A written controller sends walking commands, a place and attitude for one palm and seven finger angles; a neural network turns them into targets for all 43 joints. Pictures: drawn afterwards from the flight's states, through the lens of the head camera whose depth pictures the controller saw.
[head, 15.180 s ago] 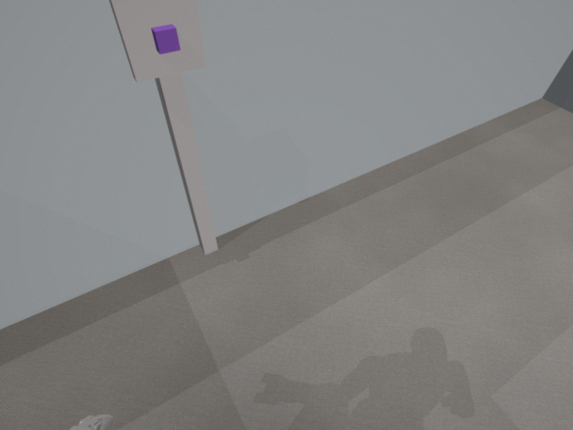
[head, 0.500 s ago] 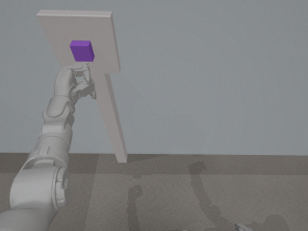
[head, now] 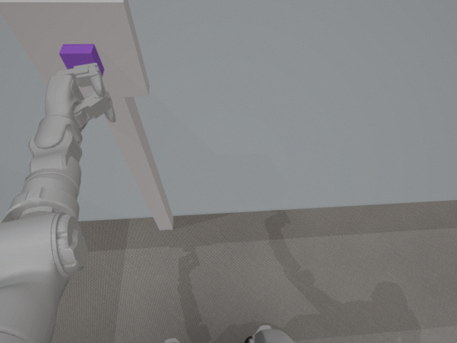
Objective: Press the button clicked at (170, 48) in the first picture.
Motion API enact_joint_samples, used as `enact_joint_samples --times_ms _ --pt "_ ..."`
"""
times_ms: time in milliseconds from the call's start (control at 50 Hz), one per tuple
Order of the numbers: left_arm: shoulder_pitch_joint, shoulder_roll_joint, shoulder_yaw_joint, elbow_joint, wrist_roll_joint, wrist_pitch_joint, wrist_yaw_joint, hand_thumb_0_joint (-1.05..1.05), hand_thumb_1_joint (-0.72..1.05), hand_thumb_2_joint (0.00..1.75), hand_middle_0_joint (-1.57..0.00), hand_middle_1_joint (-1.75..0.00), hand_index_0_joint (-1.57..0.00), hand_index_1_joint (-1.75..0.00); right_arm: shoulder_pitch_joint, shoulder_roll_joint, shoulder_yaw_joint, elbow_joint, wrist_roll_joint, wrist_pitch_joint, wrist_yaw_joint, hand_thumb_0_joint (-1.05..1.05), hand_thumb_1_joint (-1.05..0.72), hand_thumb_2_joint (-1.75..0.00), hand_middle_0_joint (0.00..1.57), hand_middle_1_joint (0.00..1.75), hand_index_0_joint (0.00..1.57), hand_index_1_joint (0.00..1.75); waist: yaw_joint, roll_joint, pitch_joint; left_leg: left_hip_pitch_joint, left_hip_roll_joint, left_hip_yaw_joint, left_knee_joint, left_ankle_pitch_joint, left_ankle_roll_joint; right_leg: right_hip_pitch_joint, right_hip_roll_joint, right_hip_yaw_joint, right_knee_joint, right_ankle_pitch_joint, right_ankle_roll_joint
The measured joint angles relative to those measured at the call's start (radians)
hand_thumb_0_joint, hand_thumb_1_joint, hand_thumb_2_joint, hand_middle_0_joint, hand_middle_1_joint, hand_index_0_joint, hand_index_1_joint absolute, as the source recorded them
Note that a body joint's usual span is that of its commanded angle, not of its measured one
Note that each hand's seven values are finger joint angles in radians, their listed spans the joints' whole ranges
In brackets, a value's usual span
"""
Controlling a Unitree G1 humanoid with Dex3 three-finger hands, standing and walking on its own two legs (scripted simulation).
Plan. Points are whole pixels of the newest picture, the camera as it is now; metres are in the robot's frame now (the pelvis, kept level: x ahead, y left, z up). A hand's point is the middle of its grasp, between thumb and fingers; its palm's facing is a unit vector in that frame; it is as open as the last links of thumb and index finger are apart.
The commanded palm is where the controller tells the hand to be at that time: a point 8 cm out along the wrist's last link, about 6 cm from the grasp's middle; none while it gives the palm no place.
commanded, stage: press the button with the knuckle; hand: left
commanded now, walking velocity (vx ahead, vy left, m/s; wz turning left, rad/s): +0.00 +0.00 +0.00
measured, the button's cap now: (83, 60) +0.57 +0.20 +0.16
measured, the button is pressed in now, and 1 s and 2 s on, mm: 0 10 0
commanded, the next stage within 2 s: hold the button down briefly in 0.56 s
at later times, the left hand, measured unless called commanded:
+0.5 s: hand (105, 93) +0.52 +0.17 +0.13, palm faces -0.02 -1.00 -0.01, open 3.4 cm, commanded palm +0.52 +0.22 +0.13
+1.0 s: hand (105, 89) +0.53 +0.17 +0.13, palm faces -0.01 -1.00 -0.02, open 3.6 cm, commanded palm +0.52 +0.22 +0.13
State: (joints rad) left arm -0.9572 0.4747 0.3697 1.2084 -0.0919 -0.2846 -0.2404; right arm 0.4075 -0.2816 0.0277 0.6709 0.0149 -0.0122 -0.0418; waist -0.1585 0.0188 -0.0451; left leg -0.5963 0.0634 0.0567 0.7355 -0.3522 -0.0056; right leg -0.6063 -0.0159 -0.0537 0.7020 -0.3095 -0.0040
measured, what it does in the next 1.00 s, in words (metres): stands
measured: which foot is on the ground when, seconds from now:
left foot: down 0.00-1.00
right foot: down 0.00-1.00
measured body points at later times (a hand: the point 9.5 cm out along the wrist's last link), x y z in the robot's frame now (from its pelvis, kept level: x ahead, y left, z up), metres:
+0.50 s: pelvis -0.01 +0.01 -0.01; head +0.09 +0.02 +0.43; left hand +0.51 +0.23 +0.13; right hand -0.01 -0.26 -0.12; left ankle +0.00 +0.12 -0.71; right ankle +0.02 -0.12 -0.71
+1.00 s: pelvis -0.02 +0.01 -0.01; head +0.10 +0.02 +0.42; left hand +0.52 +0.23 +0.13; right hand -0.07 -0.26 -0.12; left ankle +0.00 +0.12 -0.71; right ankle +0.02 -0.12 -0.71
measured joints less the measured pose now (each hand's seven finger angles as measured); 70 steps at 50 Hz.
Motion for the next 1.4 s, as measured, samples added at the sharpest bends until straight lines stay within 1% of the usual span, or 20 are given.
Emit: enact_joint_samples --times_ms 80,220,380,480,600,700,900,980,1080,1200,1260,1400 --pt "-0.031 0.024 0.012 0.023 0.015 -0.003 -0.009 0.02 0.89 0.9 -1.3 -1.5 -1.31 -1.5 0.004 -0.001 0.001 -0.004 -0.005 -0.001 0.0 0.0 -0.91 -0.9 0.2 0.3 0.2 0.3 -0.011 -0.001 0.0 -0.023 0.002 0.0 0.009 -0.002 0.001 -0.021 0.002 0.0 0.003 0.001 0.001" --pt "-0.044 0.016 0.007 0.028 0.015 -0.011 -0.02 0.02 0.86 0.92 -1.3 -1.5 -1.35 -1.5 0.018 0.003 0.0 0.003 -0.011 0.004 0.007 0.0 -0.91 -0.9 0.2 0.3 0.2 0.3 -0.005 0.003 -0.008 -0.044 0.0 -0.006 0.02 -0.007 0.004 -0.035 0.0 -0.004 0.006 -0.001 0.004" --pt "-0.095 0.029 -0.004 0.076 0.04 -0.003 0.009 0.04 0.85 0.92 -1.3 -1.5 -1.39 -1.5 0.009 0.01 0.008 0.004 -0.02 -0.006 0.011 0.0 -0.91 -0.9 0.2 0.3 0.2 0.3 -0.02 0.005 -0.01 -0.071 -0.003 -0.017 0.04 -0.009 0.007 -0.052 -0.004 -0.014 0.015 0.0 0.007" --pt "-0.127 0.037 -0.01 0.109 0.04 -0.012 0.022 0.05 0.84 0.92 -1.3 -1.5 -1.41 -1.5 0.008 0.01 0.014 0.009 -0.024 -0.016 0.015 0.0 -0.91 -0.9 0.2 0.3 0.2 0.3 -0.027 0.006 -0.006 -0.089 -0.006 -0.021 0.052 -0.008 0.009 -0.067 -0.006 -0.017 0.023 0.002 0.009" --pt "-0.177 0.07 -0.013 0.153 0.055 -0.014 0.026 0.05 0.85 0.91 -1.3 -1.5 -1.45 -1.5 0.015 0.004 0.021 0.011 -0.028 -0.025 0.013 0.0 -0.91 -0.9 0.2 0.3 0.2 0.3 -0.047 0.006 -0.001 -0.124 -0.006 -0.028 0.069 -0.005 0.01 -0.096 -0.007 -0.023 0.034 0.006 0.009" --pt "-0.21 0.094 -0.016 0.173 0.057 -0.011 0.027 0.05 0.85 0.9 -1.3 -1.5 -1.49 -1.5 0.031 -0.003 0.022 0.016 -0.033 -0.031 0.012 0.0 -0.91 -0.9 0.2 0.3 0.2 0.3 -0.059 0.009 0.003 -0.151 -0.005 -0.032 0.079 -0.002 0.011 -0.119 -0.006 -0.025 0.039 0.011 0.009" --pt "-0.218 0.104 -0.008 0.171 0.061 -0.01 0.031 0.05 0.86 0.9 -1.3 -1.5 -1.52 -1.5 0.066 -0.008 0.02 0.027 -0.039 -0.029 0.018 0.0 -0.91 -0.9 0.2 0.3 0.2 0.3 -0.067 0.009 0.003 -0.167 -0.002 -0.035 0.084 0.002 0.01 -0.131 -0.002 -0.028 0.036 0.018 0.007" --pt "-0.221 0.104 -0.016 0.171 0.06 -0.007 0.039 0.05 0.86 0.89 -1.3 -1.5 -1.52 -1.5 0.069 -0.006 0.02 0.027 -0.04 -0.031 0.019 0.0 -0.91 -0.9 0.2 0.3 0.2 0.3 -0.068 0.01 0.003 -0.17 -0.002 -0.038 0.084 0.004 0.009 -0.134 -0.002 -0.03 0.037 0.019 0.006" --pt "-0.207 0.096 -0.015 0.155 0.055 -0.007 0.038 0.05 0.86 0.89 -1.3 -1.5 -1.51 -1.5 0.065 -0.004 0.019 0.023 -0.041 -0.032 0.022 0.0 -0.91 -0.9 0.2 0.3 0.2 0.3 -0.061 0.011 0.001 -0.168 -0.002 -0.037 0.083 0.004 0.009 -0.134 -0.002 -0.028 0.038 0.018 0.005" --pt "-0.163 0.072 -0.011 0.116 0.042 -0.007 0.024 0.05 0.87 0.89 -1.3 -1.5 -1.51 -1.5 0.053 0.0 0.015 0.011 -0.034 -0.026 0.025 0.0 -0.91 -0.9 0.2 0.3 0.2 0.3 -0.044 0.012 -0.005 -0.149 0.0 -0.033 0.077 0.0 0.007 -0.118 0.0 -0.024 0.036 0.015 0.004" --pt "-0.12 0.051 -0.015 0.075 0.028 -0.006 0.025 0.05 0.88 0.89 -1.3 -1.5 -1.49 -1.5 0.047 0.001 0.01 0.001 -0.029 -0.021 0.027 0.0 -0.91 -0.9 0.2 0.3 0.2 0.3 -0.031 0.013 -0.01 -0.131 0.001 -0.028 0.071 -0.003 0.007 -0.105 0.001 -0.019 0.033 0.011 0.004" --pt "-0.018 -0.007 -0.008 -0.024 0.005 -0.002 0.025 0.04 0.89 0.9 -1.3 -1.5 -1.38 -1.5 0.02 0.005 0.001 -0.023 -0.017 -0.007 0.028 0.0 -0.91 -0.9 0.2 0.3 0.2 0.3 -0.005 0.015 -0.022 -0.073 0.003 -0.01 0.05 -0.015 0.005 -0.06 0.004 -0.002 0.026 -0.002 0.004"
